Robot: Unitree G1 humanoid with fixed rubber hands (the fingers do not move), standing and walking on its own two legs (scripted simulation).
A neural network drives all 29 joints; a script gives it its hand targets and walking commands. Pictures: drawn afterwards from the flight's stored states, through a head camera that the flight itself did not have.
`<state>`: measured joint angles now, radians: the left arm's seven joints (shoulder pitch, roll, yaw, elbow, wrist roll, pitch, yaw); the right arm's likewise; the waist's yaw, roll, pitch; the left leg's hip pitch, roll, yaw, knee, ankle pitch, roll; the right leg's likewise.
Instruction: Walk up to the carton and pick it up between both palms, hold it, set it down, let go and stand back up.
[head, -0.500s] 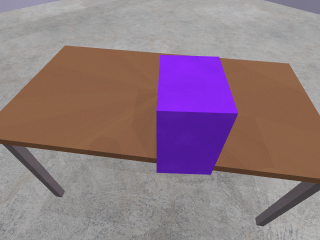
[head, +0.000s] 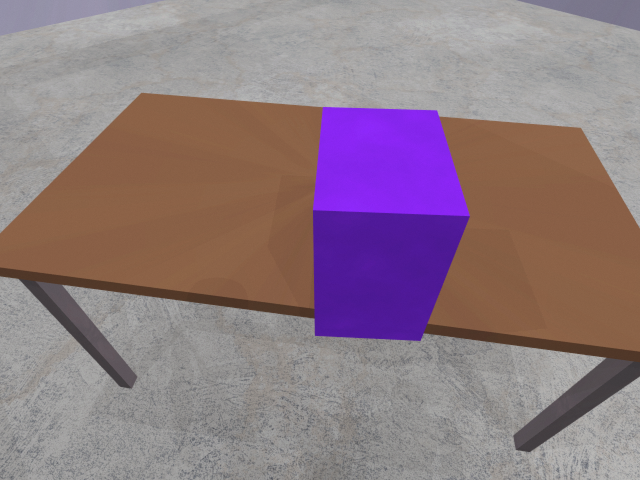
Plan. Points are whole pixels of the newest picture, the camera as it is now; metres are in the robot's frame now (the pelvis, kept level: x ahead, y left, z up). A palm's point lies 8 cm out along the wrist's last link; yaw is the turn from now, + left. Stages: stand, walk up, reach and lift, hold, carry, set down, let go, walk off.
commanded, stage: walk up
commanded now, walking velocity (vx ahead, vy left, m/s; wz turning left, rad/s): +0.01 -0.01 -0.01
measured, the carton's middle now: (373, 227) +0.49 -0.05 +0.03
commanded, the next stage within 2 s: stand in 0.22 s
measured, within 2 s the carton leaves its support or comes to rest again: neither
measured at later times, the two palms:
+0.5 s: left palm out of the picture -0.01 +0.21 -0.16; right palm out of the picture +0.00 -0.23 -0.16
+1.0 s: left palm out of the picture +0.12 +0.20 -0.13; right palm out of the picture +0.11 -0.23 -0.13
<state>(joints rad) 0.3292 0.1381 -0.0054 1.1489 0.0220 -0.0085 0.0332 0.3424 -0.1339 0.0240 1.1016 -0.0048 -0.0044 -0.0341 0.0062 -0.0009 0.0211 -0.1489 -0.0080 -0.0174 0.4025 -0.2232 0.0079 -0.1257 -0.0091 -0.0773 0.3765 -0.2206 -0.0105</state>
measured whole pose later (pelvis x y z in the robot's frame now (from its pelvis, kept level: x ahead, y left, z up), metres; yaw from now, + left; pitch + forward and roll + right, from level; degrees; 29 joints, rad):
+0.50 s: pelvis -0.03 -0.01 -0.01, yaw -1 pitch +1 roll +0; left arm 0.19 0.15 0.03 1.05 -0.01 0.16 0.02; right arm 0.18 -0.14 -0.02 1.03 -0.01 0.17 -0.03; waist 0.00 -0.01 0.05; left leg -0.33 0.01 0.00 0.57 -0.30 0.00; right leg -0.31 0.00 -0.06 0.54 -0.26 -0.02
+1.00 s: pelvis -0.04 +0.00 -0.01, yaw -2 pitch +5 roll +0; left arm -0.01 0.13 0.02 0.77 -0.06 0.36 0.08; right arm -0.02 -0.19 -0.02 0.78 0.06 0.35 -0.03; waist 0.01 0.00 0.01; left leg -0.40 0.01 0.02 0.52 -0.20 0.00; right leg -0.40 0.01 -0.01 0.52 -0.21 -0.01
